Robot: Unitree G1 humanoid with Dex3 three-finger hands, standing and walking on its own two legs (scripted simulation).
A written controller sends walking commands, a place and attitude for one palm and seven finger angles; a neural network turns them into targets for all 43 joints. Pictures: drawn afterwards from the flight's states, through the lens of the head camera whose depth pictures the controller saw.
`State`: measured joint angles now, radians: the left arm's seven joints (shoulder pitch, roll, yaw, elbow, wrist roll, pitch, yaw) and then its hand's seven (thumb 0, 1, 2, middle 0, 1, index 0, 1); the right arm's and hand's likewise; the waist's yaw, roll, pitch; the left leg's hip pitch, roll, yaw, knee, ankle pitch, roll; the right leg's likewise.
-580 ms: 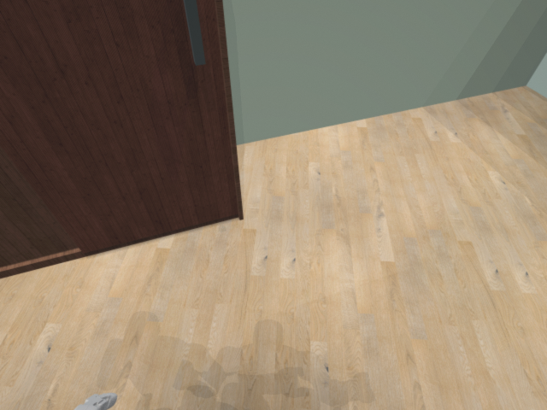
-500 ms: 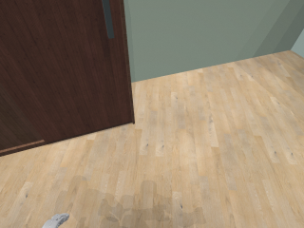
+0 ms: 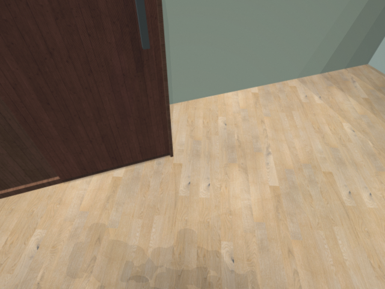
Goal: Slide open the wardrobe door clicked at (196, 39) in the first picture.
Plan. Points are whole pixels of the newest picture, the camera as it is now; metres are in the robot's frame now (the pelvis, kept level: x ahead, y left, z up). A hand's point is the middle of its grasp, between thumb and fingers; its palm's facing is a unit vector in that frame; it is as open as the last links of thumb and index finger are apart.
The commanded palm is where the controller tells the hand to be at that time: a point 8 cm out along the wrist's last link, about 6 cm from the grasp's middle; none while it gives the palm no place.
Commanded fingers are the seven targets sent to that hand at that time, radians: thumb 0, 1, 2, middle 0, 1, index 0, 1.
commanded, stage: stand and wait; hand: right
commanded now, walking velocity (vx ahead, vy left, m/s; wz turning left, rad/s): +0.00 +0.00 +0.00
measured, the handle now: (139, 6) +0.99 +0.26 +0.18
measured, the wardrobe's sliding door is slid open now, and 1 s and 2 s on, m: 0.00 0.00 0.00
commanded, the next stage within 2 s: look at it before walking up in 0.40 s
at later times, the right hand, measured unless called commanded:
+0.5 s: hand out of the picture +0.07 -0.23 -0.15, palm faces -0.04 +0.94 -0.33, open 7.4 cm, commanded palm none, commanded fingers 0.00 -0.90 -0.90 0.20 0.30 0.20 0.30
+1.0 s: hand out of the picture +0.06 -0.24 -0.16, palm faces -0.04 +0.94 -0.33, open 7.4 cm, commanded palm none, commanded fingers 0.00 -0.90 -0.90 0.20 0.30 0.20 0.30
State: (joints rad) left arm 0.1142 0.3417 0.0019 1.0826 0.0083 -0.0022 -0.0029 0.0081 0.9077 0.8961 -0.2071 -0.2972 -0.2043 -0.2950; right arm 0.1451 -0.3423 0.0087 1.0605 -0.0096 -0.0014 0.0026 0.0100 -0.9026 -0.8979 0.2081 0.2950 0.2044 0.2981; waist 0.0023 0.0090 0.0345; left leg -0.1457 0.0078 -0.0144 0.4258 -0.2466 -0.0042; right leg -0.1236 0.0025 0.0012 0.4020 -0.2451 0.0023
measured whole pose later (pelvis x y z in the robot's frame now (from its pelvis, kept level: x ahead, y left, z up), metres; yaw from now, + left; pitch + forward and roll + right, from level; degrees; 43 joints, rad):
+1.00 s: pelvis -0.01 +0.00 +0.00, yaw +0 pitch -2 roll +0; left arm 0.12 0.33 0.00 1.12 0.01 -0.01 -0.01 0.01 0.91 0.90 -0.21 -0.30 -0.20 -0.29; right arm 0.14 -0.34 0.01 1.09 -0.01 -0.01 0.01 0.01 -0.90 -0.90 0.21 0.29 0.20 0.30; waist 0.00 0.01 0.04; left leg -0.15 0.00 -0.01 0.38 -0.20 0.00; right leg -0.13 -0.01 0.00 0.36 -0.20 0.01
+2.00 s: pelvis +0.20 -0.04 +0.00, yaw +22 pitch +0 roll +1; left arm 0.22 0.18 0.04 0.99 0.03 -0.03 0.01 -0.01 0.93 0.90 -0.21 -0.30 -0.21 -0.30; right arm 0.21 -0.25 -0.09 0.94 -0.03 0.02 0.03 0.01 -0.91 -0.90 0.20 0.29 0.19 0.30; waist 0.01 0.02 0.03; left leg -0.47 0.05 0.06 0.95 -0.39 -0.01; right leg -0.26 -0.08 -0.21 0.48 -0.22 -0.04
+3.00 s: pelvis +0.48 +0.16 -0.02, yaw +25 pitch -1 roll +1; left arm 0.37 0.13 0.05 1.16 0.00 0.00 0.02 0.01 0.91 0.90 -0.21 -0.30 -0.20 -0.29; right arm 0.14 -0.14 -0.05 1.04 -0.02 -0.06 -0.01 0.00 -0.93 -0.90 0.20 0.29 0.20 0.30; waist 0.04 -0.04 0.10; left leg -0.37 0.05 0.17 0.62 -0.23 0.05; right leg -0.25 -0.10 -0.05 0.99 -0.53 0.02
